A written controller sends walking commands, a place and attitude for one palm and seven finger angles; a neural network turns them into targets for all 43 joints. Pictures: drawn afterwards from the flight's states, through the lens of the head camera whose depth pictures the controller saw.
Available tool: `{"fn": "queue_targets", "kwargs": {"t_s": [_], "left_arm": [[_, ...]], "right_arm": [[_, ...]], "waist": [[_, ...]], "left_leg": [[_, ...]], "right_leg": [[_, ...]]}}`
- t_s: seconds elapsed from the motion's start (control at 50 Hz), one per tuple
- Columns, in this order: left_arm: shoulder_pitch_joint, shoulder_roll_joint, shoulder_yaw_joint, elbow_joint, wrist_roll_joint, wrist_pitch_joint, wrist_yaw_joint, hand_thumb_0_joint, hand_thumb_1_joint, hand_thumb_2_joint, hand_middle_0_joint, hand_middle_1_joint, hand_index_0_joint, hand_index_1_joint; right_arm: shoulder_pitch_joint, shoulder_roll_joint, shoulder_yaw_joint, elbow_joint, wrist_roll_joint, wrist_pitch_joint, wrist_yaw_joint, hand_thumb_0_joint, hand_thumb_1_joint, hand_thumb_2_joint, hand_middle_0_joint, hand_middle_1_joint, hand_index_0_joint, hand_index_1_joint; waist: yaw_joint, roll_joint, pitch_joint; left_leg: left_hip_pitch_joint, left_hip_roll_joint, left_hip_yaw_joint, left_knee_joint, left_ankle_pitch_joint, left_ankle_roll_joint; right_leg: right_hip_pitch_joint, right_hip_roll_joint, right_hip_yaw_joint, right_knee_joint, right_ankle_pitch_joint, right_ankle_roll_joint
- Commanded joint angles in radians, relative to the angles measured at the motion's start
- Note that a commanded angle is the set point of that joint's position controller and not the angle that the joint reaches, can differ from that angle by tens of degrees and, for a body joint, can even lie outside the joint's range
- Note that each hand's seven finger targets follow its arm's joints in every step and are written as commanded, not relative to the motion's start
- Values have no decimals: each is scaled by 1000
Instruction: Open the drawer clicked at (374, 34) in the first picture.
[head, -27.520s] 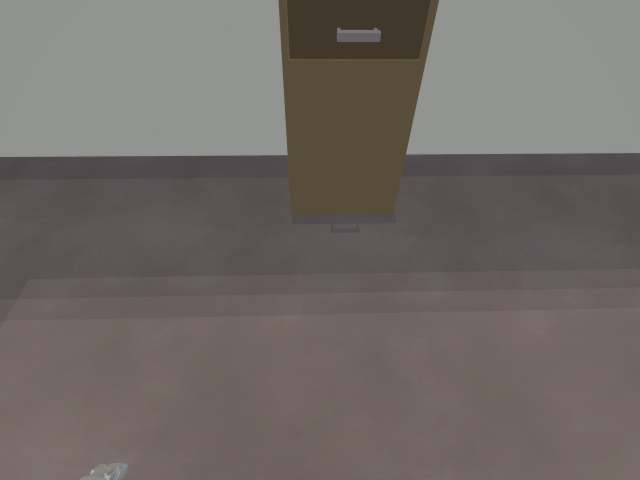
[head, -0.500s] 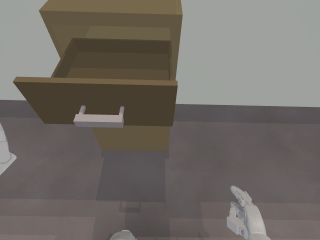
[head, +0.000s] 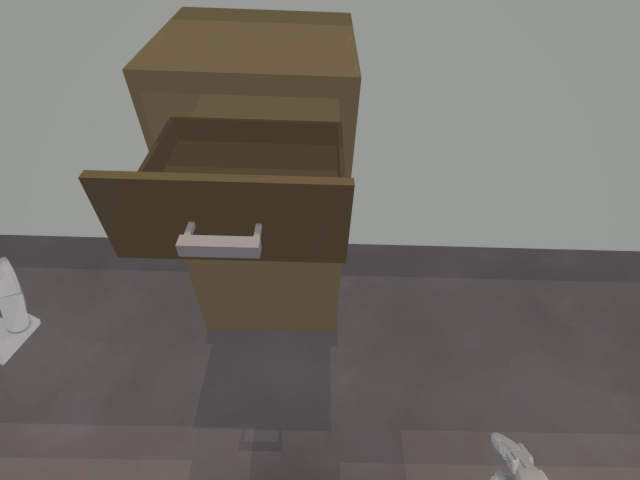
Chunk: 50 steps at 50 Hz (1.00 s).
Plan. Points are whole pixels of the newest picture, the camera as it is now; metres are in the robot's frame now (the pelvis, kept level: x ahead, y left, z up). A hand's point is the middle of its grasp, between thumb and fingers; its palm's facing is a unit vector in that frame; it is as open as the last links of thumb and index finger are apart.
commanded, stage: stop stepping back and stand still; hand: left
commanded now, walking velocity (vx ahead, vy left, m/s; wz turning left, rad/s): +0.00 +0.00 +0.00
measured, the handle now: (222, 237) +0.47 +0.19 +0.03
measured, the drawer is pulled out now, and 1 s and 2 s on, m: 0.29 0.29 0.29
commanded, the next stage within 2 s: let the arm hang, fingers relaxed in 0.08 s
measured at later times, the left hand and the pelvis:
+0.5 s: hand out of the picture +0.05 +0.18 -0.17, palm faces +0.03 -0.98 -0.20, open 6.9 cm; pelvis +0.01 +0.00 +0.00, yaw +0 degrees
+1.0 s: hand out of the picture +0.01 +0.17 -0.16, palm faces +0.01 -0.98 -0.20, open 7.3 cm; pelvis +0.02 +0.01 +0.01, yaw -1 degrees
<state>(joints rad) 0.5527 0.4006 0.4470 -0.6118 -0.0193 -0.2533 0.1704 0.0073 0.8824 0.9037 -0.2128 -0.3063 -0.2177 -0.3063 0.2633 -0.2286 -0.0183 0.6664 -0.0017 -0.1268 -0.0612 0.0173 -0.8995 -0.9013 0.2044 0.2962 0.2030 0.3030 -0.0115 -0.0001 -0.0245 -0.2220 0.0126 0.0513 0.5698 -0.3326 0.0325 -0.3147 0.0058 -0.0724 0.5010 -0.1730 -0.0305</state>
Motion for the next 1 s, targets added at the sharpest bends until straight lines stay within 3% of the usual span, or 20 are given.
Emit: {"fn": "queue_targets", "kwargs": {"t_s": [0.0,0.04,0.08,0.14,0.16,0.18,0.2,0.24,0.26,0.28,0.32,0.34,0.36,0.38,0.48,0.52,0.58,0.66,0.82,0.98], "left_arm": [[-112,156,70,-148,-5,-44,5,0,900,900,-200,-300,-200,-300],[-115,146,55,-158,0,-42,4,0,900,900,-200,-300,-200,-300],[-113,149,55,-203,1,-45,6,0,900,900,-200,-300,-200,-300],[-80,159,76,-212,0,-53,8,0,900,900,-200,-300,-200,-300],[-100,-24,-364,695,60,97,-121,0,900,900,-200,-300,-200,-300],[-76,-37,-306,726,71,217,-153,0,900,900,-200,-300,-200,-300],[-107,-71,-320,742,61,247,-154,0,900,900,-200,-300,-200,-300],[-168,-67,-341,844,59,259,-153,0,900,900,-200,-300,-200,-300],[-200,-52,-346,912,64,256,-146,0,900,900,-200,-300,-200,-300],[-215,-48,-359,974,63,262,-145,0,900,900,-200,-300,-200,-300],[-264,-42,-380,1115,57,271,-142,0,900,900,-200,-300,-200,-300],[-279,-44,-390,1187,53,272,-142,0,900,900,-200,-300,-200,-300],[-288,-50,-397,1251,49,274,-139,0,900,900,-200,-300,-200,-300],[-290,-53,-406,1318,46,273,-139,0,900,900,-200,-300,-200,-300],[-240,-97,-405,1536,42,254,-137,0,900,900,-200,-300,-200,-300],[-226,-96,-414,1586,38,252,-139,0,900,900,-200,-300,-200,-300],[-218,-112,-424,1645,35,253,-137,0,900,900,-200,-300,-200,-300],[-186,-131,-429,1703,32,251,-131,0,900,900,-200,-300,-200,-300],[-176,-158,-433,1745,31,255,-123,0,900,900,-200,-300,-200,-300],[-197,-176,-427,1738,34,250,-121,0,900,900,-200,-300,-200,-300]], "right_arm": [[-125,-108,-30,-163,7,-56,-7,0,-900,-900,200,300,200,300],[-132,-102,-23,-171,7,-55,-5,0,-900,-900,200,300,200,300],[-142,-99,-16,-181,6,-58,-3,0,-900,-900,200,300,200,300],[-146,-90,-12,-188,7,-62,3,0,-900,-900,200,300,200,300],[-132,-222,-86,78,19,-127,70,0,-900,-900,200,300,200,300],[-52,-195,-74,86,4,-22,78,0,-900,-900,200,300,200,300],[-36,-139,-54,73,3,21,70,0,-900,-900,200,300,200,300],[-50,-127,-31,66,-10,53,64,0,-900,-900,200,300,200,300],[-35,-128,-34,76,-13,62,66,0,-900,-900,200,300,200,300],[-31,-121,-24,78,-14,81,62,0,-900,-900,200,300,200,300],[-26,-103,-14,111,-16,109,58,0,-900,-900,200,300,200,300],[-22,-88,-6,133,-16,116,57,0,-900,-900,200,300,200,300],[-21,-83,-1,154,-17,120,55,0,-900,-900,200,300,200,300],[-26,-76,6,175,-17,122,53,0,-900,-900,200,300,200,300],[51,-35,11,281,-11,130,41,0,-900,-900,200,300,200,300],[94,-24,12,316,-8,133,40,0,-900,-900,200,300,200,300],[151,-11,12,360,-6,138,35,0,-900,-900,200,300,200,300],[205,9,15,406,-2,135,29,0,-900,-900,200,300,200,300],[239,40,21,453,-4,131,23,0,-900,-900,200,300,200,300],[217,59,16,458,-8,129,24,0,-900,-900,200,300,200,300]], "waist": [[-14,-24,31],[-12,-9,56],[-8,51,37],[3,52,-3],[-71,76,30],[-32,80,-37],[-18,10,-56],[2,-110,-34],[-2,-168,-68],[1,-199,-37],[-2,-131,-1],[-1,-76,21],[5,38,33],[11,76,53],[9,134,44],[8,123,52],[2,45,96],[1,12,87],[2,-17,128],[3,12,157]], "left_leg": [[-74,63,-85,-147,-147,37],[-93,76,-102,-187,-173,41],[-103,108,-131,-254,-113,43],[-130,119,-129,-261,-11,34],[-72,114,-135,-69,283,23],[-72,122,-115,-100,427,15],[-103,130,-150,-100,416,29],[-145,117,-173,-89,334,40],[-88,87,-148,-61,322,28],[-92,66,-124,-54,290,23],[-56,40,-97,-86,203,11],[-47,44,-101,-116,175,9],[-35,55,-108,-160,181,11],[-53,74,-115,-192,172,12],[-9,80,-92,-239,54,8],[-13,78,-89,-249,15,8],[-13,88,-99,-261,9,15],[15,91,-94,-258,58,17],[-1,96,-96,-271,78,19],[-3,87,-85,-275,74,16]], "right_leg": [[7,-123,236,-213,-307,-10],[6,-101,215,-208,-319,2],[64,-73,163,-141,-189,12],[167,-67,132,-86,-7,20],[-28,-103,75,87,206,17],[7,-106,100,81,220,19],[28,-79,76,98,153,15],[69,-81,91,61,130,11],[76,-99,107,45,164,-16],[98,-118,133,11,198,-23],[93,-138,171,-45,151,-32],[87,-131,177,-67,104,-27],[91,-108,165,-68,82,-25],[112,-94,153,-73,64,-15],[149,-95,149,-154,10,-20],[148,-97,147,-173,-25,-21],[119,-96,134,-186,-57,-21],[120,-96,125,-174,-26,-23],[112,-95,123,-154,-10,-22],[101,-92,129,-160,-4,-20]]}}
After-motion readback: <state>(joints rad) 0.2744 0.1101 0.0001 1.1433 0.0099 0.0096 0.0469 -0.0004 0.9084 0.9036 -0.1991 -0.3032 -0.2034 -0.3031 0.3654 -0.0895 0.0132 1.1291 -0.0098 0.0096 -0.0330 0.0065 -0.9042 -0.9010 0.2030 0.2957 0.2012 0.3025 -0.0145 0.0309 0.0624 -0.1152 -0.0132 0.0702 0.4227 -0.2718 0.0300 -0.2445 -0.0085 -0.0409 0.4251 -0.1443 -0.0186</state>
